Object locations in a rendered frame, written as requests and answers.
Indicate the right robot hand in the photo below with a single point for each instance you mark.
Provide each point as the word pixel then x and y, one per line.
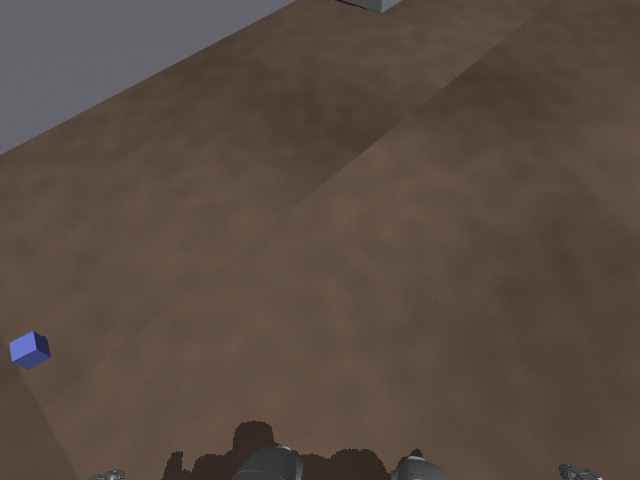
pixel 571 472

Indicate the cube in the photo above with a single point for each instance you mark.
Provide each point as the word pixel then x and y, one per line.
pixel 29 350

